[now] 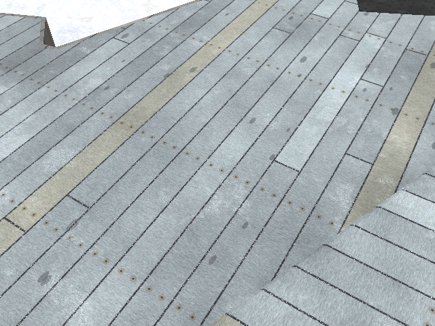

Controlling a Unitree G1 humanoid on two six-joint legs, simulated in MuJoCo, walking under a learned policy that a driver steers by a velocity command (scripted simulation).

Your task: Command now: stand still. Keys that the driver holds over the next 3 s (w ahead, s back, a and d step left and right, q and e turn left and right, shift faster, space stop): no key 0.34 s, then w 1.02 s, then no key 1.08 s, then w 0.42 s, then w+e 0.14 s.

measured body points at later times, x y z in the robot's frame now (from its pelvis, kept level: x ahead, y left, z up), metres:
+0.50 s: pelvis +0.02 -0.01 -0.01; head +0.02 -0.01 +0.44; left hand -0.01 +0.22 -0.16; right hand -0.03 -0.24 -0.16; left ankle -0.02 +0.12 -0.74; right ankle +0.01 -0.14 -0.73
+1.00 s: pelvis +0.23 -0.01 -0.02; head +0.26 +0.00 +0.43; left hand +0.09 +0.23 -0.15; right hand +0.45 -0.23 -0.11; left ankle +0.35 +0.09 -0.74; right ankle +0.02 -0.13 -0.73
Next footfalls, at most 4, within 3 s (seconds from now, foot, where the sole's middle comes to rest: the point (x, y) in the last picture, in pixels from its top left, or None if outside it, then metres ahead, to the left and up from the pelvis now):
1.00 left None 0.39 0.09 -0.77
1.58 right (271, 264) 0.78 -0.16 -0.90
1.98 left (207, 254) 0.82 0.07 -0.90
2.80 left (195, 230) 0.92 0.12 -0.90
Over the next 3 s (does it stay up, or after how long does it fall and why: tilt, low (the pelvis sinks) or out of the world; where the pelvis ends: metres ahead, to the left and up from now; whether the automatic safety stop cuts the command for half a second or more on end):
stays up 0.93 0.03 -0.12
